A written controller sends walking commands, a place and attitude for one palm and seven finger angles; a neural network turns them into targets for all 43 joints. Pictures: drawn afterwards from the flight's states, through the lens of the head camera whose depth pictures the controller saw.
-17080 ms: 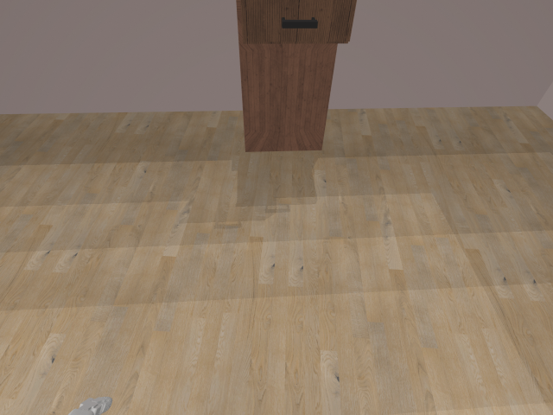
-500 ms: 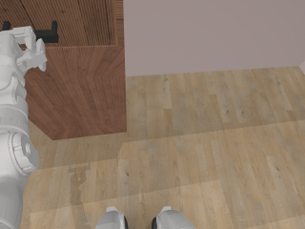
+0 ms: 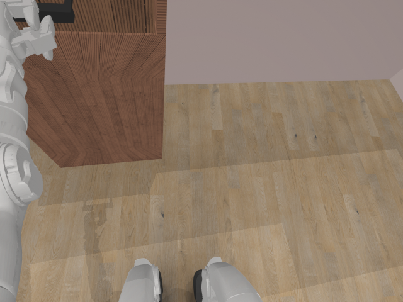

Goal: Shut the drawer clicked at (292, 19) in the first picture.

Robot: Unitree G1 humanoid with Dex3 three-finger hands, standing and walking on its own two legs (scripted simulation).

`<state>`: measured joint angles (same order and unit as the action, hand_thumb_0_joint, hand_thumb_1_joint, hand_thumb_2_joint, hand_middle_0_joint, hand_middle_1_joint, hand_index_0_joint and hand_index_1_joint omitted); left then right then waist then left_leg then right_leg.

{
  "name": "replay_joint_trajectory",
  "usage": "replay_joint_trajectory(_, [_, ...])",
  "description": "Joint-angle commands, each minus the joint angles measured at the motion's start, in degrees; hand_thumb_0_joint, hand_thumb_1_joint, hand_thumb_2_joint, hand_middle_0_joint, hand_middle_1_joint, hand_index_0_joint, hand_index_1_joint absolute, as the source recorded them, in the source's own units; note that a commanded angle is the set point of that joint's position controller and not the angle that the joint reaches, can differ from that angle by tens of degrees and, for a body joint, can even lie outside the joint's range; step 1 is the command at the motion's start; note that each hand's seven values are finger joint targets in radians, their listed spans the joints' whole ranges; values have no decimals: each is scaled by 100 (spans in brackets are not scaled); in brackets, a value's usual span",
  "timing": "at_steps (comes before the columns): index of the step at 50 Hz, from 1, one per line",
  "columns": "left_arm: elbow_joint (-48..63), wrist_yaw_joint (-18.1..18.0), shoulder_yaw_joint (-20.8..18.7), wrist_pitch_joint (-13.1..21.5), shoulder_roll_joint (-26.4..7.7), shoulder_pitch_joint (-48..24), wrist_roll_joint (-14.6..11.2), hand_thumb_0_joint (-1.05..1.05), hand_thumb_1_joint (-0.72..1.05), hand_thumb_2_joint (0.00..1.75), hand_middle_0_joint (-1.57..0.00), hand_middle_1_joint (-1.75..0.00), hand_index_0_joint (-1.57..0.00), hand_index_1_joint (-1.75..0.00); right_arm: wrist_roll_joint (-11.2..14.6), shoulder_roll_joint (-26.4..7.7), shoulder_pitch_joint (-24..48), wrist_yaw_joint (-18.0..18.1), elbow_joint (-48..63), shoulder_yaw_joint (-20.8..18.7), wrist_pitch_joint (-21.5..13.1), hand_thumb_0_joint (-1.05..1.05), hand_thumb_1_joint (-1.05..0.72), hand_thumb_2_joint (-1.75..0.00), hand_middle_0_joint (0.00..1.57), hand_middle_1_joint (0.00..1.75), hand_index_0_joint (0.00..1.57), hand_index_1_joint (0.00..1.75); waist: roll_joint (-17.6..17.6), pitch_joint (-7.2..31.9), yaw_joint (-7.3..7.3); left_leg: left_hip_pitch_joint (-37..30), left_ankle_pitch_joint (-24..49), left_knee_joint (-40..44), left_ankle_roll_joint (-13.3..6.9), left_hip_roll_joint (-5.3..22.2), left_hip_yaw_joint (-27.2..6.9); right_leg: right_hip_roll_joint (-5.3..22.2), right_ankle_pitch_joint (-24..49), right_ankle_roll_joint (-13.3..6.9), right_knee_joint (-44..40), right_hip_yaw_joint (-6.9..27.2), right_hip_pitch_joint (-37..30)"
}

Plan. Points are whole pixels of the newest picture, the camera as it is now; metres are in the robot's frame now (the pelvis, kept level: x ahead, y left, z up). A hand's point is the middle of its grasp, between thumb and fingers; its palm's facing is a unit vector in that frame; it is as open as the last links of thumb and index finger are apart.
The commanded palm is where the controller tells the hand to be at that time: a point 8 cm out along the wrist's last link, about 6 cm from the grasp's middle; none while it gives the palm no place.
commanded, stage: pull the fist back off the drawer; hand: left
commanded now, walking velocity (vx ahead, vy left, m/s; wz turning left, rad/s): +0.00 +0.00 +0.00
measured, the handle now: (33, 4) +0.64 +0.23 +0.12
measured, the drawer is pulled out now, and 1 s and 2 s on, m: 0.00 0.00 0.00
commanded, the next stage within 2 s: draw the hand back to the body in 0.62 s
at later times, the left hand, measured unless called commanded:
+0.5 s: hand (53, 36) +0.56 +0.19 +0.12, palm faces +0.06 -1.00 -0.01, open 3.2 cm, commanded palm +0.53 +0.22 +0.11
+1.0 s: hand (30, 66) +0.48 +0.20 +0.13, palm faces +0.06 -1.00 -0.02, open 3.3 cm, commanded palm +0.44 +0.25 +0.15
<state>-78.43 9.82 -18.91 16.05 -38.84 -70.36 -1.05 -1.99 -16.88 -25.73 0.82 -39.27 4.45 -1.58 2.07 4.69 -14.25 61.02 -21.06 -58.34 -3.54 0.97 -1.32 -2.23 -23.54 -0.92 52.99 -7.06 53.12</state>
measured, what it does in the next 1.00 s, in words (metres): shifts its weight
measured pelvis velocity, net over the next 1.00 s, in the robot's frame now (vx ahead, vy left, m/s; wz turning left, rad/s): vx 0.07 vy -0.01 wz -0.03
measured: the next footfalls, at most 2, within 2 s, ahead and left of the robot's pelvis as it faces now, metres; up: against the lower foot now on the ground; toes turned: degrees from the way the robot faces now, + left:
none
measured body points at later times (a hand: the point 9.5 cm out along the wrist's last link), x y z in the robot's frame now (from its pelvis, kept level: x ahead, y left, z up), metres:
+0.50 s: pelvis +0.01 -0.01 +0.01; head +0.15 +0.02 +0.44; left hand +0.55 +0.24 +0.12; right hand -0.04 -0.26 -0.09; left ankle +0.05 +0.07 -0.67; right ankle +0.01 -0.12 -0.67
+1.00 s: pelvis +0.07 -0.01 +0.04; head +0.13 +0.00 +0.49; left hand +0.47 +0.26 +0.14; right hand +0.12 -0.27 -0.07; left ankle +0.05 +0.07 -0.67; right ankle +0.01 -0.12 -0.67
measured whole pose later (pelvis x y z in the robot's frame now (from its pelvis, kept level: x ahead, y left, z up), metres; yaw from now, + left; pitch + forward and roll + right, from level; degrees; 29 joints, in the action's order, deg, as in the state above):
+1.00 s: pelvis +0.07 -0.01 +0.04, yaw -2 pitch +14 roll -2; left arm -36.8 13.1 -21.2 12.2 -22.1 -24.8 -11.9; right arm 2.7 -15.3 -22.0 -0.2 -32.5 0.7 3.6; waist 2.6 7.6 -5.1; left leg 36.0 -23.1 -45.0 -3.0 1.1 2.9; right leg -2.7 -23.7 -0.8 40.9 -2.0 30.5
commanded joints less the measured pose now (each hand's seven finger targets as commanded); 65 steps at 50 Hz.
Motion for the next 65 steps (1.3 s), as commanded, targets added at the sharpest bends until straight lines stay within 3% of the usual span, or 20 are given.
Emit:
replay_joint_trajectory(1, [1566,-184,-173,397,-1091,-3725,-76,0,90,90,-140,-160,-140,-160,-23,-1260,-1308,62,71,-417,-93,0,-90,-90,20,30,20,30,1408,2658,-528,-3572,247,816,132,271,-896,-111,114,-46,-751,411,550])
replay_joint_trajectory(8, [1428,-166,-93,305,-945,-3588,-43,0,90,90,-140,-160,-140,-160,-16,-1245,-1292,1,157,-423,-77,0,-90,-90,20,30,20,30,1236,2356,-488,-3301,-48,865,129,239,-870,-111,-30,-48,-783,415,567])
replay_joint_trajectory(14, [1482,-85,-323,307,-1165,-3240,-44,0,90,90,-140,-160,-140,-160,-12,-1211,-1322,-32,267,-456,-4,0,-90,-90,20,30,20,30,1107,2555,-365,-3186,233,751,101,199,-708,-137,75,-50,-811,465,265])
replay_joint_trajectory(20, [1893,41,-632,407,-1229,-2316,-210,0,90,90,-140,-160,-140,-160,21,-1150,-1252,-89,406,-522,129,0,-90,-90,20,30,20,30,1101,2877,16,-3549,936,799,140,203,-584,-178,454,-73,-869,471,-255])
replay_joint_trajectory(22, [2098,92,-541,445,-974,-1936,-286,0,90,90,-140,-160,-140,-160,47,-1107,-1184,-117,479,-535,181,0,-90,-90,20,30,20,30,1185,3013,130,-3748,1212,823,146,183,-509,-196,639,-84,-890,478,-431])
replay_joint_trajectory(23, [2233,89,-710,474,-1157,-1744,-289,0,90,90,-140,-160,-140,-160,53,-1101,-1164,-115,494,-556,217,0,-90,-90,20,30,20,30,1206,3053,245,-3778,1348,836,157,196,-482,-195,736,-92,-890,477,-564])
replay_joint_trajectory(24, [2345,101,-603,486,-975,-1602,-305,0,90,90,-140,-160,-140,-160,68,-1070,-1116,-131,538,-565,238,0,-90,-90,20,30,20,30,1129,3053,237,-3811,1414,846,143,180,-439,-209,823,-76,-916,483,-645])
replay_joint_trajectory(26, [2323,78,-851,494,-1165,-1084,-334,0,90,90,-140,-160,-140,-160,88,-1067,-1087,-128,562,-585,300,0,-90,-90,20,30,20,30,926,2893,372,-3665,1577,865,124,164,-355,-213,1060,-79,-946,512,-939])
replay_joint_trajectory(27, [2211,88,-666,450,-919,-1011,-349,0,90,90,-140,-160,-140,-160,124,-1035,-1040,-130,596,-570,334,0,-90,-90,20,30,20,30,726,2672,289,-3525,1523,902,103,147,-290,-218,1132,-44,-989,525,-982])
replay_joint_trajectory(29, [2138,66,-759,423,-1057,-1110,-350,0,90,90,-140,-160,-140,-160,135,-1033,-1037,-117,578,-577,377,0,-90,-90,20,30,20,30,493,2342,258,-3194,1411,924,70,127,-247,-204,1177,-11,-1026,563,-1114])
replay_joint_trajectory(33, [2609,98,-816,625,-1013,-834,-397,0,90,90,-140,-160,-140,-160,152,-982,-957,-110,632,-629,429,0,-90,-90,20,30,20,30,763,2679,404,-3696,2204,881,102,113,-194,-195,1914,-43,-926,596,-1349])
replay_joint_trajectory(36, [2859,206,-626,728,-568,-461,-511,0,90,90,-140,-160,-140,-160,163,-921,-891,-143,625,-677,475,0,-90,-90,20,30,20,30,830,2849,446,-4122,2815,829,118,120,-189,-207,2339,-55,-895,577,-1394])
replay_joint_trajectory(38, [3159,349,-711,611,-507,508,-670,0,90,90,-140,-160,-140,-160,239,-906,-766,-163,796,-709,517,0,-90,-90,20,30,20,30,773,3082,728,-4265,3225,924,130,112,-143,-189,2722,-52,-930,590,-1828])
replay_joint_trajectory(42, [4236,508,-712,248,-295,1715,-1000,0,90,90,-140,-160,-140,-160,385,-824,-424,-138,1086,-745,515,0,-90,-90,20,30,20,30,560,3194,985,-4447,3806,1116,80,89,-37,-107,3562,-8,-1095,609,-2611])
replay_joint_trajectory(49, [6124,227,-564,-22,125,2784,-1307,0,90,90,-140,-160,-140,-160,487,-708,163,-14,1269,-738,244,0,-90,-90,20,30,20,30,250,2385,1033,-4642,3673,1553,67,79,-19,-38,3592,42,-1428,563,-3031])
replay_joint_trajectory(53, [6496,222,85,-200,742,3045,-1270,0,90,90,-140,-160,-140,-160,515,-636,523,47,1232,-674,90,0,-90,-90,20,30,20,30,664,1803,945,-5050,3483,1734,145,118,-156,-30,2810,9,-1594,482,-2608])
replay_joint_trajectory(57, [6853,367,156,-551,893,3623,-1398,0,90,90,-140,-160,-140,-160,551,-658,814,122,1344,-646,-28,0,-90,-90,20,30,20,30,449,1906,1065,-5334,3486,1882,169,100,-243,15,2815,-13,-1706,465,-2844])
replay_joint_trajectory(61, [7253,396,72,-846,825,4008,-1550,0,90,90,-140,-160,-140,-160,593,-644,1215,206,1488,-568,-137,0,-90,-90,20,30,20,30,123,1571,1209,-5094,2688,2130,152,33,-220,45,2501,-37,-1877,429,-3136])
replay_joint_trajectory(62, [7660,-277,266,-792,462,4024,-781,0,90,90,-140,-160,-140,-160,541,-560,1547,230,1522,-550,-69,0,-90,-90,20,30,20,30,92,1191,1405,-5244,2362,2422,145,-18,-149,159,2159,-110,-2239,643,-3141])
replay_joint_trajectory(65, [7764,-921,549,-973,1105,4907,-681,0,90,90,-140,-160,-140,-160,533,-467,1765,280,1564,-491,-35,0,-90,-90,20,30,20,30,41,639,1360,-5083,1337,2868,188,43,-171,187,1541,-114,-2497,597,-3374])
